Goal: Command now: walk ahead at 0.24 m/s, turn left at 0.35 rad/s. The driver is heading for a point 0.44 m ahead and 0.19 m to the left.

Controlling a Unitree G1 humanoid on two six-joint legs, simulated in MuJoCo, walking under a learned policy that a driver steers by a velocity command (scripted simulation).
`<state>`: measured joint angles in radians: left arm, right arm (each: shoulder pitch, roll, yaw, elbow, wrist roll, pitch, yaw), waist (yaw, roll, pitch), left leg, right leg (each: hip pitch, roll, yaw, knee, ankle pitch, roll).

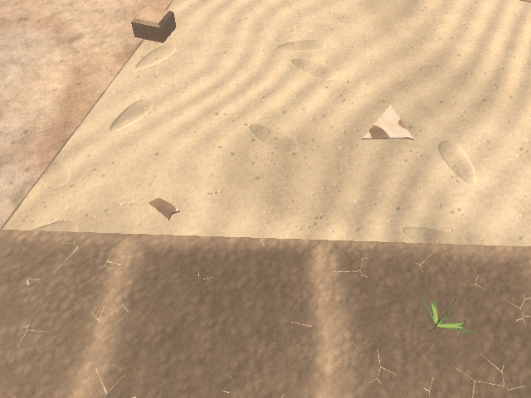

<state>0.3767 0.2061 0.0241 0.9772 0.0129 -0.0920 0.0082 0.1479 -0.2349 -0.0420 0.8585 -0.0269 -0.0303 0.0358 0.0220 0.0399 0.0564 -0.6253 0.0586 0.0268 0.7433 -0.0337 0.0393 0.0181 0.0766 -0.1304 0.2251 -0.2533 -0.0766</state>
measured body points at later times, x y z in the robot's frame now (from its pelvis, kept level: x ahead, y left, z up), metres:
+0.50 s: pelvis +0.12 +0.01 +0.00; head +0.14 +0.02 +0.45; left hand +0.19 +0.29 -0.13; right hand +0.25 -0.25 -0.13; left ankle +0.18 +0.07 -0.74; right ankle +0.19 -0.14 -0.70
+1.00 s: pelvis +0.26 +0.06 -0.01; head +0.30 +0.07 +0.44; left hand +0.09 +0.27 -0.14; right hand +0.57 -0.02 -0.11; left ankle +0.30 +0.23 -0.71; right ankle +0.19 -0.12 -0.74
